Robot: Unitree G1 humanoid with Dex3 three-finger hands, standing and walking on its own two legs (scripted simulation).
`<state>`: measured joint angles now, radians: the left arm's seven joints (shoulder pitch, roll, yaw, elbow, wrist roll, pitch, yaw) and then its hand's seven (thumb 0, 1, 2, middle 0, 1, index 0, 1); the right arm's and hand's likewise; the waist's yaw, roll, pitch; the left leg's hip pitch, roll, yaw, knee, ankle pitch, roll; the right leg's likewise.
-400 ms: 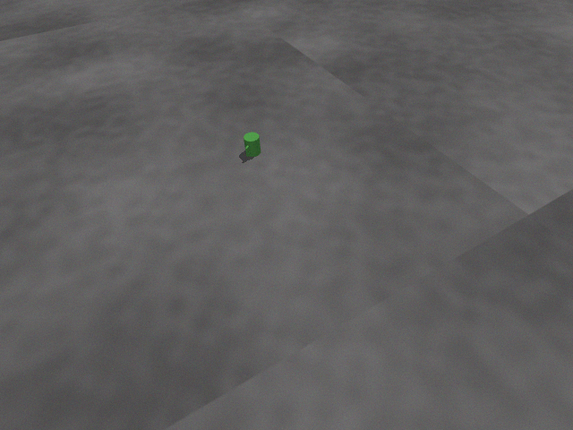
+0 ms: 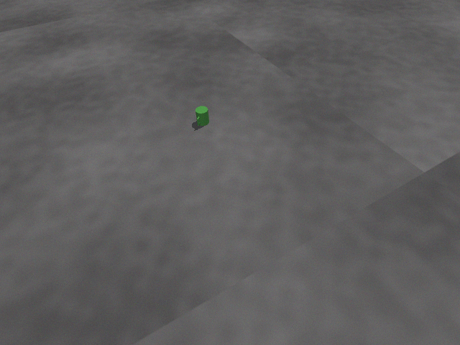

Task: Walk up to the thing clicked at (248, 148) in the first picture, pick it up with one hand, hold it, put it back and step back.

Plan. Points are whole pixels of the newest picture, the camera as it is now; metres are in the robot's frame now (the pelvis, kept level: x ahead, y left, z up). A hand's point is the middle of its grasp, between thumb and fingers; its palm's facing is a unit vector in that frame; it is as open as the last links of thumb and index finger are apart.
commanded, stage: stand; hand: left
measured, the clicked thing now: (201, 117) +1.64 +0.25 -0.73
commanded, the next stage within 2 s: walk up in 0.72 s
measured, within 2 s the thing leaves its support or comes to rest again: neither
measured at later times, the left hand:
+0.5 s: hand out of the picture +0.07 +0.25 -0.16, palm faces -0.02 -0.94 -0.34, open 7.4 cm
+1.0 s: hand out of the picture +0.13 +0.25 -0.14, palm faces -0.05 -0.90 -0.43, open 7.4 cm
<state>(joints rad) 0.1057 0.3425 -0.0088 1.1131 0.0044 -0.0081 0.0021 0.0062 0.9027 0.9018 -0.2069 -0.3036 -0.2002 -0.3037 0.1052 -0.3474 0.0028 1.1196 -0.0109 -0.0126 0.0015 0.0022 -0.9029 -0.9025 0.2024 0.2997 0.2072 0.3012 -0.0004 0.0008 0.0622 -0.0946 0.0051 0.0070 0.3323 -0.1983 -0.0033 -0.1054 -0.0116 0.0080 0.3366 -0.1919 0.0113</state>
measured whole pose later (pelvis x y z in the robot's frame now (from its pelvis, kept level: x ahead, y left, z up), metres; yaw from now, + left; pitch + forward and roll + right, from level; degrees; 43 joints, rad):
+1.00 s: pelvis +0.05 -0.04 -0.02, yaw -2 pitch -3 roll +1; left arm 0.21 0.44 0.08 1.02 0.03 -0.05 -0.08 0.01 0.90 0.90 -0.21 -0.30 -0.20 -0.30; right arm 0.26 -0.43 -0.10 1.02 -0.04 -0.03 0.07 0.00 -0.90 -0.90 0.21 0.30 0.21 0.30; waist -0.02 0.03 0.04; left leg -0.09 0.06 0.01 0.54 -0.42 0.04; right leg -0.27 -0.05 -0.06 0.59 -0.26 -0.01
